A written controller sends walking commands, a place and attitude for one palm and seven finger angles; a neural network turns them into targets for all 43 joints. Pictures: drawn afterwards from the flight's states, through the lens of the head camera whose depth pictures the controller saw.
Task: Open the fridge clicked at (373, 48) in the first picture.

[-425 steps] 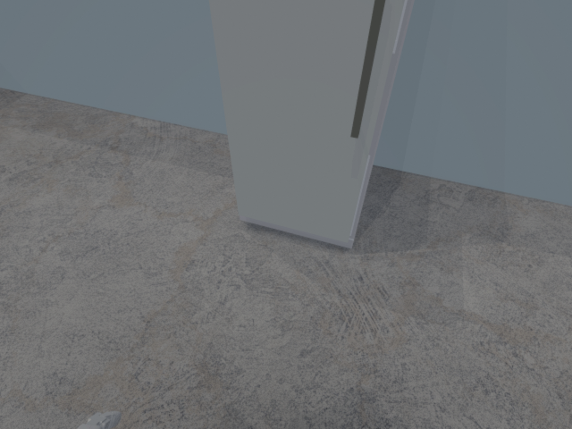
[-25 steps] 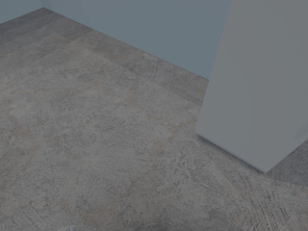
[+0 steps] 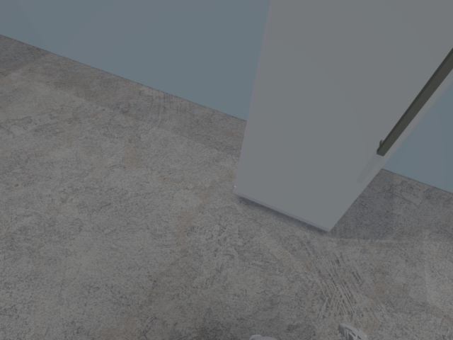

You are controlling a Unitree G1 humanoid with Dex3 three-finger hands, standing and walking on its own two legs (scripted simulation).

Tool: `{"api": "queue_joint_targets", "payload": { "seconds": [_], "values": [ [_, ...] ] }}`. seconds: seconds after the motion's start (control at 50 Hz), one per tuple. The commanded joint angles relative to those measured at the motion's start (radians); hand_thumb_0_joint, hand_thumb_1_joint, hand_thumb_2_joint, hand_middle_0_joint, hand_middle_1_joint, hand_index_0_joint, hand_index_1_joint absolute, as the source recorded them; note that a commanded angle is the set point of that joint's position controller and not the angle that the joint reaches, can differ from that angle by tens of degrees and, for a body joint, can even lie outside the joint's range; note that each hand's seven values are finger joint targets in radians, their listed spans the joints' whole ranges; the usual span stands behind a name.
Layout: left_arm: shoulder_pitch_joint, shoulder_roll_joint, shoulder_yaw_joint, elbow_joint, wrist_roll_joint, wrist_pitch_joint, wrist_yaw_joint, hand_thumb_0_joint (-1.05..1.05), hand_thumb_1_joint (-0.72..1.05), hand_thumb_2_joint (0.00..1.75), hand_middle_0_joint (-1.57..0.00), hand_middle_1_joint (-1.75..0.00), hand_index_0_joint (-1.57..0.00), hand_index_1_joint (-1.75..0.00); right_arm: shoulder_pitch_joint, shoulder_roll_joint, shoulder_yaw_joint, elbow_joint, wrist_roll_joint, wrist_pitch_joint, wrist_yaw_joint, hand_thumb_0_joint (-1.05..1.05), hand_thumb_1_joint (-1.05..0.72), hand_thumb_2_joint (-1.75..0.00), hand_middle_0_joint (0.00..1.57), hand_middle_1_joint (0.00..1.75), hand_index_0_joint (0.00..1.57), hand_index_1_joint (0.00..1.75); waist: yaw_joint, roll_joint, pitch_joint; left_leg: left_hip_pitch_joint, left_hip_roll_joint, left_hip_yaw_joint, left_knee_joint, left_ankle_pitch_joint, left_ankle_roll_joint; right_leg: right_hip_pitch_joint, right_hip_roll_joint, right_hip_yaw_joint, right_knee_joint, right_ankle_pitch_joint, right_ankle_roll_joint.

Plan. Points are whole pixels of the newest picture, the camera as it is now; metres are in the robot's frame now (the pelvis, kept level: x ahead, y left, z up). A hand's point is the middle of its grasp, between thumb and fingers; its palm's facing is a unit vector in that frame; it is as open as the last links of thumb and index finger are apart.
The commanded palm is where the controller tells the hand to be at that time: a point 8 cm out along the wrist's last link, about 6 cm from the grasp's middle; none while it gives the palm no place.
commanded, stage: turn to face it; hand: right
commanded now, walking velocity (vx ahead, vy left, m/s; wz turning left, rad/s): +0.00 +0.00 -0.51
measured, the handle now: (428, 85) +0.72 -0.45 +0.12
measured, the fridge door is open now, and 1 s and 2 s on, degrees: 0 0 0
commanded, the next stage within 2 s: take the last steps up to it in 0.42 s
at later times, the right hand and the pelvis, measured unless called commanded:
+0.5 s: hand out of the picture -0.07 -0.25 -0.18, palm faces +0.29 +0.93 -0.25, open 7.4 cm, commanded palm none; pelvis -0.03 -0.03 +0.00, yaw -13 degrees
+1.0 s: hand out of the picture -0.04 -0.18 -0.15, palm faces +0.36 +0.91 -0.22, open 7.3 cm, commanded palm none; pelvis +0.01 -0.02 +0.02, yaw -18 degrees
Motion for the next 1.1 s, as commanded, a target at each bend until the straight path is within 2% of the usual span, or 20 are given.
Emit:
{"api": "queue_joint_targets", "payload": {
  "seconds": [0.0, 0.06, 0.2, 0.28, 0.32, 0.34, 0.36, 0.38, 0.42, 0.52, 0.68, 0.76, 0.78, 0.8, 0.82, 0.84, 0.86, 0.9, 0.94, 1.08],
  "values": [
    [-0.015, 0.099, 0.034, -0.066, 0.011, -0.010, -0.017, 0.00, 0.90, 0.90, -0.20, -0.30, -0.20, -0.30, -0.049, -0.186, -0.050, -0.082, -0.004, -0.016, -0.024, 0.00, -0.90, -0.90, 0.20, 0.30, 0.20, 0.30, 0.005, 0.204, 0.013, -0.035, 0.304, -0.226, -0.367, -0.047, 0.091, -0.135, -0.087, -0.040, 0.410, 0.038, 0.021],
    [0.008, 0.079, 0.024, -0.045, 0.008, -0.007, -0.022, 0.00, 0.90, 0.90, -0.20, -0.30, -0.20, -0.30, -0.004, -0.164, -0.043, -0.062, -0.005, -0.025, -0.024, 0.00, -0.90, -0.90, 0.20, 0.30, 0.20, 0.30, -0.007, 0.247, -0.011, 0.036, 0.263, -0.103, -0.336, 0.075, 0.080, -0.135, -0.093, -0.081, 0.389, 0.094, 0.044],
    [-0.112, 0.047, -0.003, -0.055, -0.003, -0.018, -0.015, 0.00, 0.90, 0.90, -0.20, -0.30, -0.20, -0.30, 0.140, -0.216, -0.059, 0.017, -0.019, -0.019, -0.023, 0.00, -0.90, -0.90, 0.20, 0.30, 0.20, 0.30, -0.086, 0.255, -0.048, 0.163, 0.317, -0.065, -0.272, 0.318, 0.124, -0.046, -0.103, -0.160, 0.050, -0.038, 0.048],
    [-0.082, 0.035, -0.018, -0.040, -0.013, -0.036, -0.004, 0.00, 0.90, 0.90, -0.20, -0.30, -0.20, -0.30, 0.149, -0.231, -0.066, 0.052, -0.019, -0.015, -0.019, 0.00, -0.90, -0.90, 0.20, 0.30, 0.20, 0.30, -0.079, 0.285, -0.107, 0.195, 0.325, -0.044, -0.195, 0.475, 0.122, 0.068, -0.085, -0.201, -0.140, -0.037, 0.028],
    [-0.018, 0.044, -0.021, -0.020, -0.011, -0.048, 0.002, 0.00, 0.90, 0.90, -0.20, -0.30, -0.20, -0.30, 0.129, -0.224, -0.066, 0.062, -0.012, -0.010, -0.018, 0.00, -0.90, -0.90, 0.20, 0.30, 0.20, 0.30, -0.039, 0.249, -0.131, 0.143, 0.297, 0.002, -0.113, 0.443, 0.067, 0.204, -0.080, -0.209, -0.354, 0.113, 0.013],
    [0.023, 0.081, -0.013, -0.007, -0.008, -0.060, 0.001, 0.00, 0.90, 0.90, -0.20, -0.30, -0.20, -0.30, 0.125, -0.202, -0.062, 0.061, 0.000, -0.004, -0.016, 0.00, -0.90, -0.90, 0.20, 0.30, 0.20, 0.30, -0.010, 0.159, -0.154, 0.052, 0.262, 0.048, -0.006, 0.352, 0.015, 0.338, -0.127, -0.171, -0.488, 0.247, -0.004],
    [0.038, 0.180, 0.009, -0.013, 0.002, -0.068, 0.005, 0.00, 0.90, 0.90, -0.20, -0.30, -0.20, -0.30, 0.140, -0.138, -0.053, 0.035, 0.008, 0.004, -0.010, 0.00, -0.90, -0.90, 0.20, 0.30, 0.20, 0.30, -0.003, -0.126, -0.161, -0.184, 0.138, 0.107, 0.176, -0.001, -0.060, 0.463, -0.355, 0.116, -0.531, 0.471, -0.090],
    [0.066, 0.239, 0.016, -0.011, -0.001, -0.057, 0.010, 0.00, 0.90, 0.90, -0.20, -0.30, -0.20, -0.30, 0.083, -0.104, -0.028, 0.008, -0.002, 0.009, -0.008, 0.00, -0.90, -0.90, 0.20, 0.30, 0.20, 0.30, 0.018, -0.216, -0.128, -0.262, 0.095, 0.055, 0.313, -0.327, -0.079, 0.416, -0.488, 0.197, -0.531, 0.709, -0.181],
    [0.022, 0.188, 0.004, 0.005, 0.006, -0.059, 0.033, 0.00, 0.90, 0.90, -0.20, -0.30, -0.20, -0.30, 0.021, -0.118, -0.035, 0.035, -0.001, 0.027, -0.014, 0.00, -0.90, -0.90, 0.20, 0.30, 0.20, 0.30, 0.015, -0.199, -0.054, -0.260, 0.089, -0.044, 0.451, -0.269, -0.075, 0.284, -0.424, 0.152, -0.544, 0.622, -0.209],
    [-0.045, 0.123, -0.019, 0.003, -0.002, -0.075, 0.039, 0.00, 0.90, 0.90, -0.20, -0.30, -0.20, -0.30, 0.105, -0.100, -0.028, 0.108, 0.002, 0.019, -0.001, 0.00, -0.90, -0.90, 0.20, 0.30, 0.20, 0.30, -0.033, -0.079, -0.075, -0.209, 0.068, -0.030, 0.432, -0.125, -0.093, 0.337, -0.319, 0.008, -0.520, 0.688, -0.180],
    [0.068, 0.104, -0.008, 0.051, 0.010, -0.087, 0.032, 0.00, 0.90, 0.90, -0.20, -0.30, -0.20, -0.30, 0.029, -0.063, -0.013, 0.085, -0.013, -0.009, 0.023, 0.00, -0.90, -0.90, 0.20, 0.30, 0.20, 0.30, 0.010, -0.090, 0.016, -0.169, 0.036, 0.010, 0.175, -0.168, -0.063, 0.276, -0.328, 0.152, -0.638, 0.031, -0.213],
    [0.048, 0.082, -0.018, 0.067, 0.006, -0.091, 0.033, 0.00, 0.90, 0.90, -0.20, -0.30, -0.20, -0.30, 0.167, -0.036, -0.013, 0.140, -0.013, -0.030, 0.024, 0.00, -0.90, -0.90, 0.20, 0.30, 0.20, 0.30, -0.062, -0.049, -0.006, 0.114, -0.005, 0.041, -0.102, -0.036, -0.048, 0.128, -0.265, 0.109, -0.547, -0.062, -0.169],
    [0.048, 0.055, -0.021, 0.073, 0.000, -0.094, 0.031, 0.00, 0.90, 0.90, -0.20, -0.30, -0.20, -0.30, 0.234, -0.068, -0.021, 0.165, -0.015, -0.041, 0.020, 0.00, -0.90, -0.90, 0.20, 0.30, 0.20, 0.30, -0.094, 0.034, -0.006, 0.268, 0.025, -0.006, -0.203, -0.021, -0.038, 0.007, -0.200, 0.059, -0.430, -0.103, -0.128],
    [0.048, -0.009, -0.034, 0.057, -0.010, -0.099, 0.027, 0.00, 0.90, 0.90, -0.20, -0.30, -0.20, -0.30, 0.322, -0.138, -0.037, 0.187, -0.027, -0.051, 0.008, 0.00, -0.90, -0.90, 0.20, 0.30, 0.20, 0.30, -0.132, 0.248, -0.014, 0.388, 0.223, -0.254, -0.337, -0.251, 0.019, -0.175, -0.087, -0.078, -0.175, -0.133, -0.074],
    [-0.026, -0.010, -0.034, 0.002, -0.002, -0.096, 0.018, 0.00, 0.90, 0.90, -0.20, -0.30, -0.20, -0.30, 0.384, -0.204, -0.051, 0.188, -0.019, -0.046, 0.000, 0.00, -0.90, -0.90, 0.20, 0.30, 0.20, 0.30, -0.171, 0.353, 0.044, 0.331, 0.416, -0.540, -0.493, -0.449, 0.118, -0.305, -0.051, -0.121, 0.038, -0.181, -0.051],
    [-0.045, 0.046, -0.016, 0.004, 0.010, -0.088, 0.009, 0.00, 0.90, 0.90, -0.20, -0.30, -0.20, -0.30, 0.371, -0.200, -0.053, 0.187, -0.007, -0.055, -0.006, 0.00, -0.90, -0.90, 0.20, 0.30, 0.20, 0.30, -0.152, 0.324, 0.089, 0.192, 0.428, -0.613, -0.560, -0.592, 0.140, -0.302, -0.099, -0.064, 0.163, -0.088, -0.055],
    [-0.048, 0.043, -0.011, 0.014, 0.010, -0.084, 0.001, 0.00, 0.90, 0.90, -0.20, -0.30, -0.20, -0.30, 0.313, -0.167, -0.046, 0.184, -0.008, -0.062, -0.008, 0.00, -0.90, -0.90, 0.20, 0.30, 0.20, 0.30, -0.116, 0.263, 0.137, 0.110, 0.413, -0.585, -0.576, -0.600, 0.138, -0.302, -0.122, -0.061, 0.235, -0.008, -0.054],
    [0.040, 0.009, -0.005, 0.072, 0.015, -0.072, -0.009, 0.00, 0.90, 0.90, -0.20, -0.30, -0.20, -0.30, 0.211, -0.086, -0.027, 0.165, -0.009, -0.069, -0.010, 0.00, -0.90, -0.90, 0.20, 0.30, 0.20, 0.30, -0.045, 0.161, 0.148, 0.037, 0.317, -0.330, -0.532, -0.383, 0.079, -0.238, -0.157, -0.086, 0.265, 0.139, -0.031],
    [0.096, -0.028, -0.014, 0.104, 0.015, -0.069, -0.010, 0.00, 0.90, 0.90, -0.20, -0.30, -0.20, -0.30, 0.242, -0.048, -0.016, 0.179, -0.004, -0.082, -0.009, 0.00, -0.90, -0.90, 0.20, 0.30, 0.20, 0.30, -0.036, 0.182, 0.098, 0.083, 0.239, -0.162, -0.500, -0.131, 0.052, -0.207, -0.156, -0.118, 0.264, 0.234, -0.011],
    [-0.009, -0.040, -0.017, 0.074, 0.007, -0.081, -0.021, 0.00, 0.90, 0.90, -0.20, -0.30, -0.20, -0.30, 0.361, -0.046, -0.012, 0.259, -0.010, -0.106, -0.014, 0.00, -0.90, -0.90, 0.20, 0.30, 0.20, 0.30, -0.066, 0.180, 0.081, 0.216, 0.256, -0.093, -0.479, 0.093, 0.106, -0.278, -0.196, -0.161, 0.113, 0.282, 0.006]
  ]
}}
